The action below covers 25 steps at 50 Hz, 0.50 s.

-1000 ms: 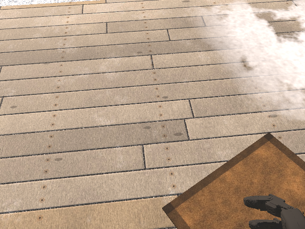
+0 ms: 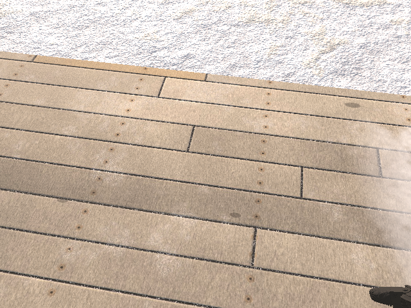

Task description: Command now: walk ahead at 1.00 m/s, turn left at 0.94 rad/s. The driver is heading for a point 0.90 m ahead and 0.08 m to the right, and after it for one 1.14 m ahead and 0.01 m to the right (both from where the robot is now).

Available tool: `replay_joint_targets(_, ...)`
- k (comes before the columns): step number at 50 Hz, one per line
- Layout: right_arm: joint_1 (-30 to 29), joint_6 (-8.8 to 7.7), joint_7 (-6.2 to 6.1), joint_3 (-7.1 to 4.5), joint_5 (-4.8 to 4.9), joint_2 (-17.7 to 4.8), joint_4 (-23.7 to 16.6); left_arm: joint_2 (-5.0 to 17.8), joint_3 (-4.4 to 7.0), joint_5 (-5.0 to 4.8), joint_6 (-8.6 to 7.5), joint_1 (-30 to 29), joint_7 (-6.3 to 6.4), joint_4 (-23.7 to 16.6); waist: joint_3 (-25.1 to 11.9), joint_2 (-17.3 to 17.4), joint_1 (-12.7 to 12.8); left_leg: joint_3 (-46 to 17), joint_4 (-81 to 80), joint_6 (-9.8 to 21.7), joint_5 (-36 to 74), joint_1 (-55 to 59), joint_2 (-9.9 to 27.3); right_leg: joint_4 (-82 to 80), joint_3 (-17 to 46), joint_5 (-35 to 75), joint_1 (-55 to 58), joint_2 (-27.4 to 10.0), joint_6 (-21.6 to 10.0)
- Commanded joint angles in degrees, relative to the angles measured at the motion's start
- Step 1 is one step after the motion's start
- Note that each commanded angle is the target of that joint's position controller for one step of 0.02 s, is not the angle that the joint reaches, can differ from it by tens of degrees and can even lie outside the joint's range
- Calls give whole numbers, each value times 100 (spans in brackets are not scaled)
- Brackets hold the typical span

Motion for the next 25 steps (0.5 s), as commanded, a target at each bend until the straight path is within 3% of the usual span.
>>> replay_joint_targets(1, 2201, 212, -259, -636, -16, -1796, 122, 923, 60, 25, -343, -1037, -42, -1513, -2095, 372, -1061, -5333, -2533, 1643, -1041, 6162, 1952, 4076, 1648, -273, -5559, 472, -69)
replay_joint_targets(2, 2089, 161, -322, -572, 15, -1515, 295, 882, 17, -6, -419, -1235, -39, -1535, -1099, -107, -801, -5070, -2878, 1368, -945, 5152, 1876, 3387, 1677, -30, -5553, 223, -105)
replay_joint_targets(3, 1908, 90, -335, -491, 36, -1239, 421, 768, -22, 71, -396, -1400, -19, -1499, -454, -689, -467, -4395, -2954, 1016, -497, 4076, 1535, 2596, 1621, 36, -5142, -54, -114)
replay_joint_targets(4, 1775, -30, -369, -441, 42, -1153, 371, 702, -62, 173, -304, -1278, -10, -1497, -236, -588, -233, -4000, -2784, 1019, 410, 3381, 1336, 2265, 1651, -54, -4744, -141, -61)
replay_joint_targets(6, 1529, -156, -343, -318, 111, -838, 382, 645, -82, 281, -31, -1169, -16, -1407, -79, -683, 80, -3419, -3074, 928, 269, 2263, 913, 1661, 1614, -333, -4170, -306, 103)
replay_joint_targets(7, 1563, -223, -321, -314, 97, -890, 359, 579, -102, 247, 41, -1263, -39, -1532, -15, -414, 115, -3396, -3161, 1012, 408, 1846, 906, 1171, 1529, -413, -4017, -329, 178)
replay_joint_targets(8, 1624, -274, -305, -315, 101, -877, 383, 538, -136, 212, 50, -1742, -63, -1744, 272, -402, 29, -3305, -3313, 994, 655, 1513, 824, 589, 1413, -140, -4032, -374, 242)
replay_joint_targets(10, 1567, -310, -291, -335, 92, -847, 359, 333, -226, 118, 24, -2525, -138, -2001, 443, -393, -165, -2917, -3467, 703, 591, 934, 429, -614, 1258, 1138, -3452, -255, 277)
replay_joint_targets(11, 1536, -317, -276, -363, 97, -912, 365, 220, -270, 62, 9, -2533, -178, -2010, 322, -211, -207, -2761, -3484, 558, 860, 968, 363, -1196, 1185, 1905, -3169, -150, 212)
replay_joint_targets(13, 1877, -408, -236, -326, 203, -770, 555, 207, -279, 1, -47, -2613, -228, -1928, 145, -17, -462, -2586, -3582, 336, 1763, 1415, 561, -1929, 1016, 3059, -2608, -76, -27)
replay_joint_targets(15, 2109, -447, -230, -320, 172, -828, 704, 312, -232, -9, -36, -2740, -220, -1844, -9, -144, -659, -2334, -3591, 181, 2538, 2569, 697, -2360, 838, 3102, -2809, 116, -255)
replay_joint_targets(16, 2219, -467, -253, -325, 134, -923, 743, 424, -181, -15, -67, -2779, -186, -1902, 66, 172, -673, -2377, -3182, 80, 3449, 2956, 962, -2557, 864, 2777, -2813, 113, -426)
replay_joint_targets(17, 2279, -465, -290, -336, 87, -1015, 828, 630, -83, -2, -77, -2532, -142, -1813, -133, 167, -536, -2239, -2719, -53, 4682, 3551, 1051, -2590, 735, 2221, -2721, 343, -569)
replay_joint_targets(18, 2306, -430, -328, -363, 5, -1152, 888, 798, 27, -14, -84, -1948, -93, -1637, -501, 247, -230, -2101, -1938, -177, 5581, 3935, 1111, -2571, 674, 1669, -2299, 572, -683)
replay_joint_targets(19, 2075, -362, -365, -372, -116, -1199, 869, 980, 148, -71, -66, -838, -28, -1296, -980, 300, 372, -1857, -694, -280, 5862, 3774, 1029, -2580, 554, 1185, -1311, 715, -789)
replay_joint_targets(20, 1819, -342, -404, -303, -189, -976, 805, 1251, 273, -41, -40, 473, 54, -983, -1479, 131, 1048, -1642, 1219, -376, 5006, 2657, 865, -2244, 1106, 502, 218, 212, -995)
replay_joint_targets(21, 2113, -428, -334, -145, 132, -332, 459, 1871, 459, 37, -14, 863, 38, -894, -2226, -2065, 745, -1105, 4041, -848, 1142, 612, -372, -3129, 4547, -1196, 1674, -1213, -1861)
replay_joint_targets(22, 2262, -511, -303, -32, -27, -342, 409, 1573, 426, -36, 39, 230, -116, -896, -1952, -1884, 321, -1323, 4292, -755, -1149, -711, -306, -4158, 6451, -1535, 1695, -1422, -2177)
replay_joint_targets(23, 1566, -521, -314, -6, -111, -478, 346, 1144, 362, -89, 19, -367, -156, -1019, -1119, -934, 300, -1451, 4199, -727, -738, -1122, 247, -4114, 5761, -1648, 996, -1359, -2188)
replay_joint_targets(24, 828, -570, -280, 10, -211, -571, 202, 865, 304, -143, -2, -33, -202, -808, -382, -111, 458, -1329, 3558, -739, -524, -801, 464, -4073, 4884, -7, -67, -1030, -1950)
replay_joint_targets(25, 783, -540, -252, 61, -245, -391, -2, 779, 269, -112, -7, -144, -176, -685, -393, -34, 87, -1430, 3098, -790, -613, -729, 640, -4196, 4578, -592, -450, -850, -1885)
